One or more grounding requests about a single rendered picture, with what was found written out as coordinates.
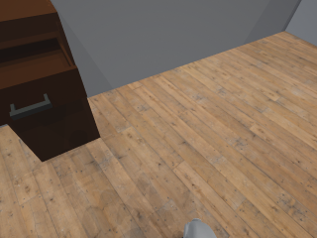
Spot cabinet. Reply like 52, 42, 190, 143
0, 0, 100, 162

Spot right robot thigh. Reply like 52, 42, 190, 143
183, 220, 217, 238

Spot drawer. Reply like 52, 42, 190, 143
0, 37, 87, 126

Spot handle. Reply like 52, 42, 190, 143
9, 93, 53, 121

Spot robot right shin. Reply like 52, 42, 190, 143
192, 218, 202, 222

